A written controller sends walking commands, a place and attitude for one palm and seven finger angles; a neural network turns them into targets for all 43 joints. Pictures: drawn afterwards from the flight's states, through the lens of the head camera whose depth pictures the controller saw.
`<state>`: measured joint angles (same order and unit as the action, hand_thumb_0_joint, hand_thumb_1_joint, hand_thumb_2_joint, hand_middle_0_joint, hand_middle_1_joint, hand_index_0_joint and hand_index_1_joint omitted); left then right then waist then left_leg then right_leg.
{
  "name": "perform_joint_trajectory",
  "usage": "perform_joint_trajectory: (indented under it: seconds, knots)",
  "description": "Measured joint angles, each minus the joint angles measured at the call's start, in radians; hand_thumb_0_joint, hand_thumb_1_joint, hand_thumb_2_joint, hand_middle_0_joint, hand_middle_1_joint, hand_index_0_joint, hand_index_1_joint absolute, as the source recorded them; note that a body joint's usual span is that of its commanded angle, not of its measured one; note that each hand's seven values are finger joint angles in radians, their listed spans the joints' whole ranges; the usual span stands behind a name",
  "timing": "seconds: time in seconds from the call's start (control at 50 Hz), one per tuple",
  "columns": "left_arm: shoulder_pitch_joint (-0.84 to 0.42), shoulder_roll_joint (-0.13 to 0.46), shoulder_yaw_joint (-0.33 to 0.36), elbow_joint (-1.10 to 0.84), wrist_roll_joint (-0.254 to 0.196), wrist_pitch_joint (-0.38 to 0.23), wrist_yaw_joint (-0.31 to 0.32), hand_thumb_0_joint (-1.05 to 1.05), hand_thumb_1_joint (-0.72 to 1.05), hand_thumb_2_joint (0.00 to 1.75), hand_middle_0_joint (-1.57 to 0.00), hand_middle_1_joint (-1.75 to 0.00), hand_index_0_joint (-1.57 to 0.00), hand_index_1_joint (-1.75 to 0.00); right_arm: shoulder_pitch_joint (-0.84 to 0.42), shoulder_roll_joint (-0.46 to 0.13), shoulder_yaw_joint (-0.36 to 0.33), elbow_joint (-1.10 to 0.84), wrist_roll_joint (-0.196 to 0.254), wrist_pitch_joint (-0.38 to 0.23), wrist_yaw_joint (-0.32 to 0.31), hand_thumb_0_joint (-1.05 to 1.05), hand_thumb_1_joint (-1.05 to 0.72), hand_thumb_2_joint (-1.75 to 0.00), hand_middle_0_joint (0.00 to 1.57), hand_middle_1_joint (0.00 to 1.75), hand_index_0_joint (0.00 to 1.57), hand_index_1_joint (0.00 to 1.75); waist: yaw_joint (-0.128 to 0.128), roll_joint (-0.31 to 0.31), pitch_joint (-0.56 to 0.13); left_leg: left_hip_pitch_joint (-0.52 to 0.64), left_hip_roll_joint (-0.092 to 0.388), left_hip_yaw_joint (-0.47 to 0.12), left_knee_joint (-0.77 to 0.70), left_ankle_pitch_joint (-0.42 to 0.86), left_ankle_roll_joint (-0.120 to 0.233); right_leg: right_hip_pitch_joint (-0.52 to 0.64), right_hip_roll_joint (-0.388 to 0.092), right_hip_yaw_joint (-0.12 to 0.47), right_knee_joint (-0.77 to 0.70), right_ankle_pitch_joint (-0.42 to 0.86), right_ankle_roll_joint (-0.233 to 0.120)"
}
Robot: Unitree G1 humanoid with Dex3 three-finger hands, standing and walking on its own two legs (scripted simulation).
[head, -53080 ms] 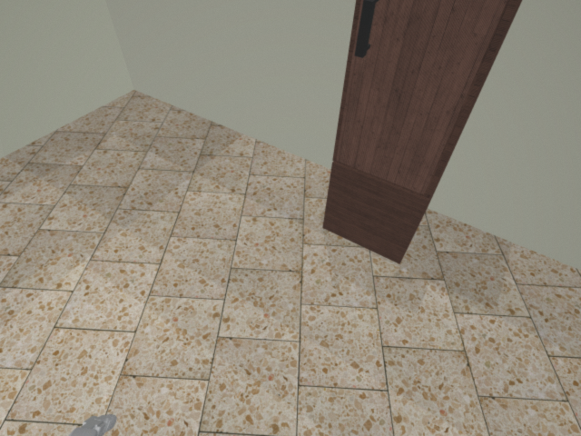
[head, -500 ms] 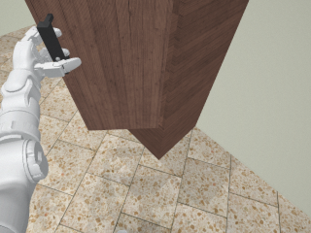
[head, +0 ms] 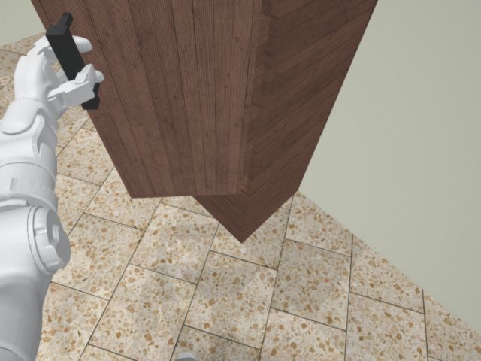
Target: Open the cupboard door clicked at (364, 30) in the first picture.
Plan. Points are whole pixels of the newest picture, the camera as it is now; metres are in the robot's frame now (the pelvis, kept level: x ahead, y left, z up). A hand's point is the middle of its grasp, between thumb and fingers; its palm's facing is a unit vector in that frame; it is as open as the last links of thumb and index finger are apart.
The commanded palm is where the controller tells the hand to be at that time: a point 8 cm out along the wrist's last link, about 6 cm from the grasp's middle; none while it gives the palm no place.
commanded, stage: pull the door open along its arc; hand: left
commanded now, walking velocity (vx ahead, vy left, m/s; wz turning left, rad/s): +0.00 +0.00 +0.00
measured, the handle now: (79, 63) +0.57 +0.22 +0.16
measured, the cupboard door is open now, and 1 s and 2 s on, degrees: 49 100 98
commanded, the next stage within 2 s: open thumb and fingers to let go in 1.08 s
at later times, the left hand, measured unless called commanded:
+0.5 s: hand (94, 130) +0.42 +0.17 +0.16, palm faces -0.03 -1.00 +0.04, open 6.5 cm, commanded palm +0.36 +0.22 +0.16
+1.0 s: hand (184, 197) +0.30 +0.05 +0.17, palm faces +0.34 -0.94 +0.06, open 7.0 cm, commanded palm +0.26 +0.10 +0.16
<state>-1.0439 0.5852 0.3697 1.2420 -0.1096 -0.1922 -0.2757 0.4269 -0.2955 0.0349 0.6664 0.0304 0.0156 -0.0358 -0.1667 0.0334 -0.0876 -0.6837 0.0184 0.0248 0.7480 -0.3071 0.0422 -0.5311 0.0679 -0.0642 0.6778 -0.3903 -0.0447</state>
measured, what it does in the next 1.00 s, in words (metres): stands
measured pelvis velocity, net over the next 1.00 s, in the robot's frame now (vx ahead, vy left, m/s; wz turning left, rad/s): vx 0.02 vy -0.04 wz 0.02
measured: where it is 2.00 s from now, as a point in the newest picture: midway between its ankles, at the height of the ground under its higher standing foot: outside the picture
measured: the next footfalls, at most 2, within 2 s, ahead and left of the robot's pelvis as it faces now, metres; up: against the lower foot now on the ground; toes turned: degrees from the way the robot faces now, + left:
none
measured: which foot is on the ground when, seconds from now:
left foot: down 0.00-1.00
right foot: down 0.00-1.00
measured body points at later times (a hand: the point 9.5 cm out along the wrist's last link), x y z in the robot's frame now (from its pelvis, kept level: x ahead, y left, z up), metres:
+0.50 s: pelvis +0.02 +0.00 +0.01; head +0.03 -0.01 +0.46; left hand +0.41 +0.23 +0.16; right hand +0.11 -0.26 -0.09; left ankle +0.03 +0.09 -0.71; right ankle -0.04 -0.09 -0.71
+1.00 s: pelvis +0.02 -0.04 +0.02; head -0.03 -0.07 +0.47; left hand +0.28 +0.10 +0.17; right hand +0.22 -0.24 -0.06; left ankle +0.03 +0.09 -0.71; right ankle -0.04 -0.09 -0.71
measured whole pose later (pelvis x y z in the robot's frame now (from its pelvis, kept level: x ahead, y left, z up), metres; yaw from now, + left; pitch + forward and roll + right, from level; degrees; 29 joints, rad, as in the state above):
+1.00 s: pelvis +0.02 -0.04 +0.02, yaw +1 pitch -2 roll +1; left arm 0.06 -0.07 -0.12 -0.27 -0.07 0.33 0.46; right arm 0.11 -0.19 0.06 0.58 0.00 0.17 0.01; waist 0.00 0.04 -0.09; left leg -0.24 0.02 0.02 0.54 -0.27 -0.02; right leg -0.10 0.08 -0.06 0.50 -0.37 -0.10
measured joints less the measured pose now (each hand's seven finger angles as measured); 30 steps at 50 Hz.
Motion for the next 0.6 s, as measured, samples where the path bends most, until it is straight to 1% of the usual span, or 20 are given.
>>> perform_joint_trajectory:
  seconds: [0.1,0.2,0.3,0.38,0.46,0.48,0.5,0.56,0.6]
  knots:
    - [0.031,-0.001,0.009,-0.027,-0.010,0.004,0.002,0.01,0.69,0.82,-0.32,-1.35,-0.34,-1.33,0.012,-0.001,-0.002,-0.002,0.001,0.007,0.002,0.01,-0.90,-0.90,0.20,0.30,0.20,0.30,0.001,0.001,-0.003,0.010,0.004,0.007,-0.008,0.001,-0.001,0.006,0.003,0.008,-0.007,0.004,-0.001]
    - [0.123,-0.027,0.020,-0.110,-0.032,0.010,-0.001,0.00,0.70,0.79,-0.31,-1.35,-0.33,-1.32,0.023,-0.001,-0.008,-0.013,0.008,0.018,0.004,0.01,-0.90,-0.90,0.20,0.30,0.20,0.30,0.013,0.007,-0.015,0.044,0.007,0.022,-0.024,-0.003,-0.001,0.034,0.005,0.024,-0.022,0.005,-0.001]
    - [0.258,-0.078,0.013,-0.252,-0.073,0.032,-0.011,0.00,0.70,0.76,-0.31,-1.34,-0.31,-1.31,0.015,0.002,-0.011,-0.035,0.022,0.030,0.006,0.01,-0.90,-0.90,0.20,0.30,0.20,0.30,0.035,0.011,-0.027,0.099,0.008,0.036,-0.048,-0.007,0.000,0.083,0.005,0.041,-0.042,0.005,0.000]
    - [0.399,-0.133,-0.007,-0.424,-0.110,0.072,-0.010,0.00,0.69,0.74,-0.31,-1.34,-0.29,-1.30,-0.010,0.008,-0.014,-0.063,0.035,0.030,0.009,0.01,-0.90,-0.90,0.20,0.30,0.20,0.30,0.058,0.013,-0.035,0.151,0.005,0.048,-0.073,-0.008,0.000,0.129,0.002,0.053,-0.061,0.006,0.001]
    - [0.547,-0.199,-0.046,-0.627,-0.146,0.126,0.001,0.00,0.68,0.72,-0.31,-1.33,-0.27,-1.30,-0.055,0.016,-0.016,-0.094,0.046,0.021,0.015,0.01,-0.90,-0.90,0.20,0.30,0.20,0.30,0.084,0.014,-0.039,0.203,0.001,0.055,-0.096,-0.005,0.000,0.176,-0.002,0.061,-0.078,0.007,0.003]
    - [0.586,-0.225,-0.056,-0.691,-0.153,0.149,0.022,0.00,0.68,0.72,-0.31,-1.33,-0.27,-1.29,-0.068,0.020,-0.018,-0.101,0.046,0.015,0.017,0.01,-0.90,-0.90,0.20,0.30,0.20,0.30,0.095,0.014,-0.041,0.215,0.000,0.057,-0.102,-0.004,0.000,0.186,-0.003,0.063,-0.082,0.008,0.004]
    - [0.625,-0.257,-0.071,-0.759,-0.155,0.171,0.064,0.00,0.68,0.72,-0.31,-1.33,-0.27,-1.29,-0.083,0.023,-0.021,-0.105,0.045,0.007,0.020,0.01,-0.90,-0.90,0.20,0.30,0.20,0.30,0.105,0.015,-0.042,0.226,0.000,0.060,-0.107,-0.004,-0.001,0.196,-0.003,0.066,-0.085,0.008,0.004]
    - [0.740,-0.361,-0.124,-0.954,-0.147,0.223,0.212,0.00,0.67,0.71,-0.30,-1.32,-0.28,-1.25,-0.140,0.034,-0.024,-0.111,0.040,-0.013,0.035,0.01,-0.90,-0.90,0.20,0.30,0.20,0.30,0.128,0.020,-0.041,0.257,-0.005,0.060,-0.121,0.001,-0.003,0.225,-0.008,0.065,-0.094,0.009,0.004]
    - [0.808,-0.427,-0.163,-1.067,-0.141,0.255,0.298,0.01,0.66,0.70,-0.30,-1.32,-0.29,-1.24,-0.182,0.045,-0.020,-0.113,0.033,-0.015,0.043,0.01,-0.90,-0.90,0.20,0.30,0.20,0.30,0.139,0.021,-0.039,0.277,-0.009,0.059,-0.130,0.005,-0.005,0.243,-0.011,0.064,-0.096,0.008,0.003]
